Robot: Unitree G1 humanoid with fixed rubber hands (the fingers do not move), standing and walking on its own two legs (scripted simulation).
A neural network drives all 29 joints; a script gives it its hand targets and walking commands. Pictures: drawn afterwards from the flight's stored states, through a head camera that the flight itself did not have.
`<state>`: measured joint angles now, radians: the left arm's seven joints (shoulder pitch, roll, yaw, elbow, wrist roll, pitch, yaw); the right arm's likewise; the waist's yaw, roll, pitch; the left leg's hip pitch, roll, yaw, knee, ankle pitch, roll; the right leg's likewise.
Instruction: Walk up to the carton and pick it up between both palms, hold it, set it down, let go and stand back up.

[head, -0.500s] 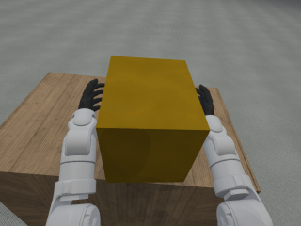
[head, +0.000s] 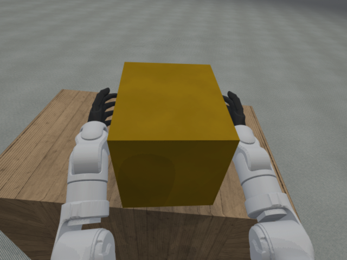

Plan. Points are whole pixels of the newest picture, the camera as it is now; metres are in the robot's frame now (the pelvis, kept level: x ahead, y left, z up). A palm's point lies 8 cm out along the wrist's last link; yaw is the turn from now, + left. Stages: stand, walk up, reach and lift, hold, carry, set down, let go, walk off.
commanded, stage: hold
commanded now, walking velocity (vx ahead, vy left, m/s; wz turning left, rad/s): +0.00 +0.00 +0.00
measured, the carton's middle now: (168, 133) +0.38 -0.01 +0.14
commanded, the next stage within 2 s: none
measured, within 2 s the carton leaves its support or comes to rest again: neither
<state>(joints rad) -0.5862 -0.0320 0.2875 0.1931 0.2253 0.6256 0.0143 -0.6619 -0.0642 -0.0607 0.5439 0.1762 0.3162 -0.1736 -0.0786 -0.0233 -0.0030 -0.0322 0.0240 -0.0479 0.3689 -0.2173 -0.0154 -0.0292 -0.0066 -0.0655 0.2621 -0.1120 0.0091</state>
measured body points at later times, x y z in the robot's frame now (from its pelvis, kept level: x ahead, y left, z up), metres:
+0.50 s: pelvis +0.00 +0.00 +0.00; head -0.05 +0.03 +0.45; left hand +0.38 +0.16 +0.20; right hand +0.38 -0.15 +0.19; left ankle +0.00 +0.13 -0.75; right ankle +0.03 -0.13 -0.75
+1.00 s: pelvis +0.00 +0.00 +0.00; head -0.05 +0.02 +0.45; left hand +0.38 +0.16 +0.20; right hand +0.38 -0.15 +0.19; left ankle +0.00 +0.13 -0.75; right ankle +0.03 -0.13 -0.75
